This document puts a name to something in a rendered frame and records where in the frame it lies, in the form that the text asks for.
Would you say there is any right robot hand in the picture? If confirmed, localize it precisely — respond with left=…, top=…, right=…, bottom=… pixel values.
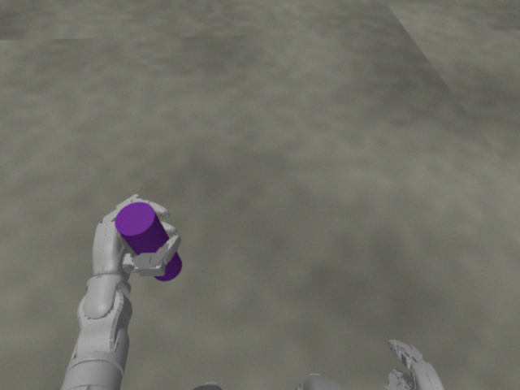
left=384, top=340, right=445, bottom=390

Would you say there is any can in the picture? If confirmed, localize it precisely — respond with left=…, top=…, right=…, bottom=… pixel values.
left=115, top=202, right=182, bottom=281

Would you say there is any left robot arm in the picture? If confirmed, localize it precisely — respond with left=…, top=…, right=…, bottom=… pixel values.
left=61, top=274, right=132, bottom=390

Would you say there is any left robot hand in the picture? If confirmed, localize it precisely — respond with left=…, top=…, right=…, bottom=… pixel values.
left=92, top=194, right=181, bottom=281

